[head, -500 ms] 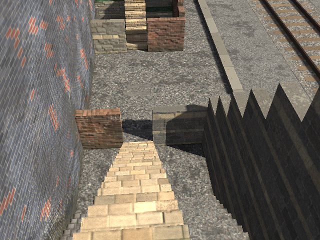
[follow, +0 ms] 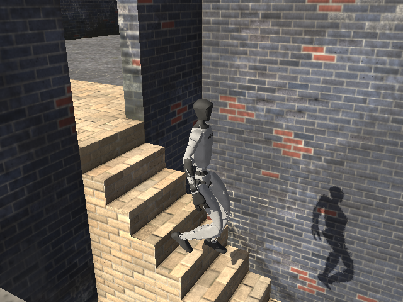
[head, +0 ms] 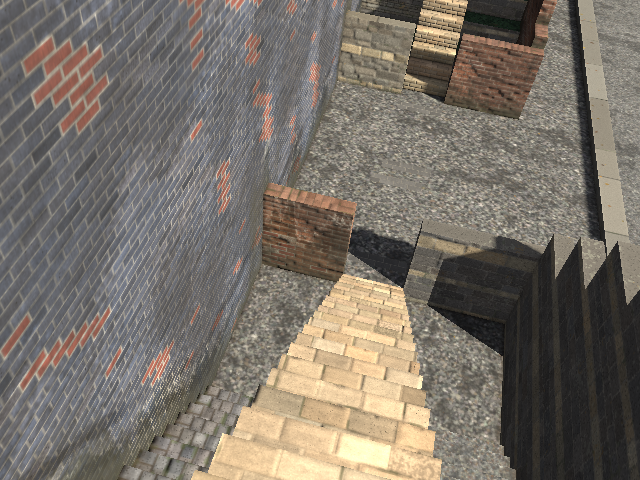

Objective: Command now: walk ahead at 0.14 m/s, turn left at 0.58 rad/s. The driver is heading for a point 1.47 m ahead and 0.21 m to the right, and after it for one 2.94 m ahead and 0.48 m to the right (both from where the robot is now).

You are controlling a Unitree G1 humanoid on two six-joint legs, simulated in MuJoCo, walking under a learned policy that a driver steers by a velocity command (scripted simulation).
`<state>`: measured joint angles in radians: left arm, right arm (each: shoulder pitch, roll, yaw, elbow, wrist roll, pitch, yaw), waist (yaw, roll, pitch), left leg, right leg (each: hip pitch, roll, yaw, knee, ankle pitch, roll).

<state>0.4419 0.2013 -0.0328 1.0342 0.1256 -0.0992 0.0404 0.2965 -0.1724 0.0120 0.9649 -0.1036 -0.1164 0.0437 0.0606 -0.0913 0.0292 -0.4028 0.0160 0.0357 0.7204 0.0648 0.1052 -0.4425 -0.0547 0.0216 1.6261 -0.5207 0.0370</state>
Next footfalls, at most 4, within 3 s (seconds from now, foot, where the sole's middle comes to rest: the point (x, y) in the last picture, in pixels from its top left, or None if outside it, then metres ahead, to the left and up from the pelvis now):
0.20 right None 0.26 -0.06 -0.98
0.34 left None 0.32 0.13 -0.98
0.90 right None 0.83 -0.07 -1.61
1.22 left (290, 411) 1.32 0.06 -2.04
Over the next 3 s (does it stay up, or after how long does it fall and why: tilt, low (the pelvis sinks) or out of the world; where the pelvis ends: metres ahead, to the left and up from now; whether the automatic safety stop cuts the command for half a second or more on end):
falls after 1.98 s (out of the world)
